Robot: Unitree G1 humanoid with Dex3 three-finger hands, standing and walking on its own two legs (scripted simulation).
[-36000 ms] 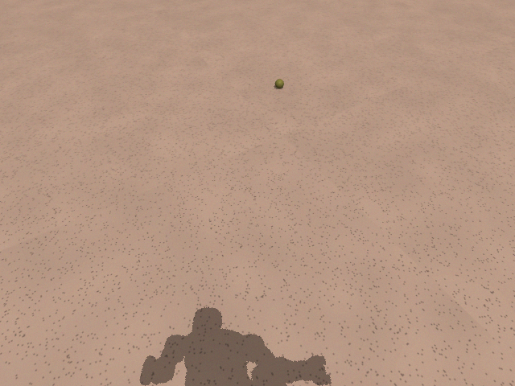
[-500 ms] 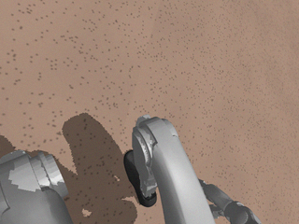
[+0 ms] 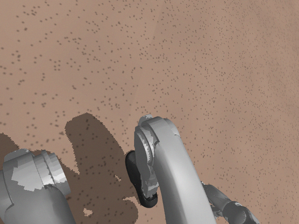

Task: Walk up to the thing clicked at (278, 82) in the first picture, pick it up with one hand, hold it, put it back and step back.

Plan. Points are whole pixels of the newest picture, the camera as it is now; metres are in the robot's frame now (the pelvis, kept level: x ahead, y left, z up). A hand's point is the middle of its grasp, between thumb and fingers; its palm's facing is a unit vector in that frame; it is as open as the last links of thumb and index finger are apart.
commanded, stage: close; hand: left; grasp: from above
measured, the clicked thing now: out of the picture +0.41 +0.40 -0.26
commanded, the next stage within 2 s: settle in 0.16 s
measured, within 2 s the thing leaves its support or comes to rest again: leaves its support in 0.54 s
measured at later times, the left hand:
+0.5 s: hand out of the picture +0.40 +0.38 -0.24, palm faces -0.42 -0.20 -0.89, open 6.3 cm
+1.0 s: hand out of the picture +0.39 +0.39 -0.14, palm faces -0.47 -0.16 -0.87, open 6.1 cm
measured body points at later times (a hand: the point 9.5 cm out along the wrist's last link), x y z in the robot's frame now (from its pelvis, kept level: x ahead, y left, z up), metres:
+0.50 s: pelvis +0.00 +0.00 +0.00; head +0.25 +0.15 +0.34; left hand +0.42 +0.38 -0.19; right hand +0.10 -0.25 -0.06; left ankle +0.06 +0.13 -0.26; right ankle +0.11 -0.14 -0.26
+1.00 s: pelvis +0.00 -0.01 +0.02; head +0.22 +0.11 +0.40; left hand +0.41 +0.40 -0.09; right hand +0.13 -0.26 -0.07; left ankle +0.06 +0.13 -0.26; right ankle +0.11 -0.14 -0.26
